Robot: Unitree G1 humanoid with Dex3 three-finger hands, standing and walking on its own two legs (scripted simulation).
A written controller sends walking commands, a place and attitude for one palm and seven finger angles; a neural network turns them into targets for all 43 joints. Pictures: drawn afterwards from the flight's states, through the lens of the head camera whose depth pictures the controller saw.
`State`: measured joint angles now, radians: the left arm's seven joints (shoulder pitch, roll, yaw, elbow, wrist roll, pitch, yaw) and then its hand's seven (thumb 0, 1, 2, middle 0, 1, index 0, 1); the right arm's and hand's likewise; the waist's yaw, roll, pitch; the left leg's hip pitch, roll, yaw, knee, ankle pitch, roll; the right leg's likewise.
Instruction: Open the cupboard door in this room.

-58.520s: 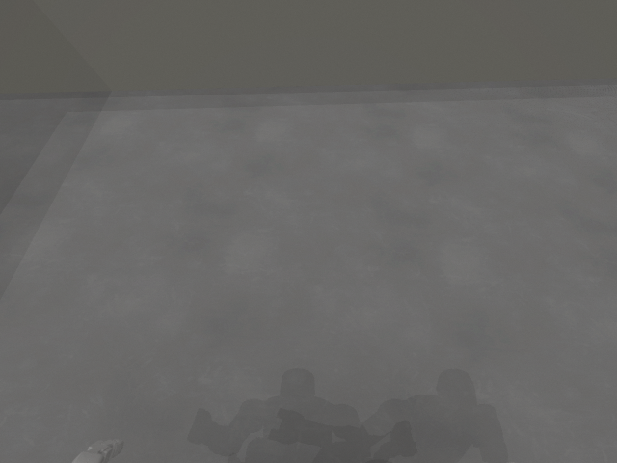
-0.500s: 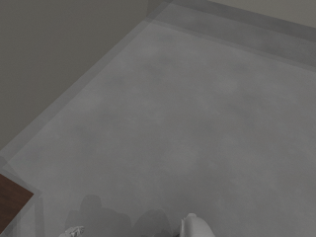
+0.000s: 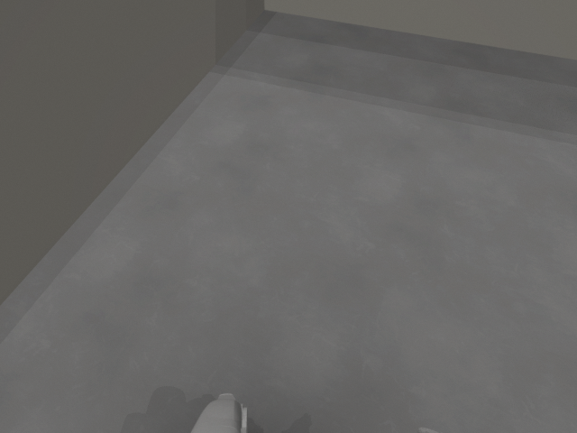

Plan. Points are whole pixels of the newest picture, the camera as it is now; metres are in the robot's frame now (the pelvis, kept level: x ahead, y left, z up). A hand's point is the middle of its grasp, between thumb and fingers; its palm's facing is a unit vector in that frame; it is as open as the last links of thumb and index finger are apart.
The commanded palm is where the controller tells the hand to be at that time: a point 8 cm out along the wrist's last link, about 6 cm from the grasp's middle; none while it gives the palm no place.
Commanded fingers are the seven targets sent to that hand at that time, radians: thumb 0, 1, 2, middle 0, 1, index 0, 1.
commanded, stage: walk to a spot facing it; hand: left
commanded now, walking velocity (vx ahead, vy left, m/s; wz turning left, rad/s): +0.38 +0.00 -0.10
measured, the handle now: out of the picture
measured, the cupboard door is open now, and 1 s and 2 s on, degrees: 47 47 47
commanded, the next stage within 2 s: turn to face it in 0.58 s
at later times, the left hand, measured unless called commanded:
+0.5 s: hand (199, 306) +0.35 +0.20 -0.16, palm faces -0.12 -0.97 -0.20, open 7.3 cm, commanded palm none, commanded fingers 0.00 0.90 0.90 -0.20 -0.30 -0.20 -0.30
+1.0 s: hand (243, 252) +0.50 +0.14 -0.21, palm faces +0.00 -0.99 -0.15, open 7.2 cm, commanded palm none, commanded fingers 0.00 0.90 0.90 -0.20 -0.30 -0.20 -0.30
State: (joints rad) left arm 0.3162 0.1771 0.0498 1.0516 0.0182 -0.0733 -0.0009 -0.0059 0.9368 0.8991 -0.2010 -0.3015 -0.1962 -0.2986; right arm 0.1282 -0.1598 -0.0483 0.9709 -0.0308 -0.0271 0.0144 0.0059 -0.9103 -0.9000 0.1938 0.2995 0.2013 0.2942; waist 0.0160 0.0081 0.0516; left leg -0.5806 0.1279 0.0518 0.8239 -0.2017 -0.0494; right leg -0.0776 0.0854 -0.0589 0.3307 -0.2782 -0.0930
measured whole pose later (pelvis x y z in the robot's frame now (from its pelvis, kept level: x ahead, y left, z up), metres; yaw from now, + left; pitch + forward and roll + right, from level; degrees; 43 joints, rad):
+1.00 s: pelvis +0.46 -0.03 -0.02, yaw -2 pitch +0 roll -2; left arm 0.25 0.18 0.04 1.03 0.01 -0.02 0.02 0.00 0.94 0.90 -0.20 -0.30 -0.20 -0.30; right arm 0.23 -0.19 -0.05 1.02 -0.03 -0.01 0.01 0.02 -0.94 -0.90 0.20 0.30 0.20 0.29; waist -0.02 -0.02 0.06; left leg -0.44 0.05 0.11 0.66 -0.18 0.04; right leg -0.17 -0.06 -0.23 0.71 -0.50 0.02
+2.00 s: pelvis +0.55 -0.10 -0.01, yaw +34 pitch +1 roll -1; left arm 0.16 0.26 0.06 0.87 0.02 0.05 0.01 0.00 0.91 0.90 -0.20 -0.30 -0.19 -0.30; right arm 0.14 -0.23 -0.05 0.90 -0.03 0.04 0.01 0.01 -0.90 -0.90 0.20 0.30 0.21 0.30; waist 0.00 0.00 0.11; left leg -0.31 0.01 -0.05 0.58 -0.29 -0.01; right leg -0.43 -0.07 -0.03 0.84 -0.42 0.08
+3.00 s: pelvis +0.60 -0.11 +0.00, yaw +72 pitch +0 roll +1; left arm 0.20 0.19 0.03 0.87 0.03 0.01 0.02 0.00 0.91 0.90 -0.20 -0.30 -0.20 -0.30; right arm 0.15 -0.24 -0.09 0.94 -0.02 0.08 0.03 0.01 -0.91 -0.90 0.19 0.30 0.20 0.29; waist -0.02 -0.01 0.11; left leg -0.45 0.02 0.04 0.98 -0.45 -0.07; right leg -0.21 -0.13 -0.19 0.52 -0.30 0.02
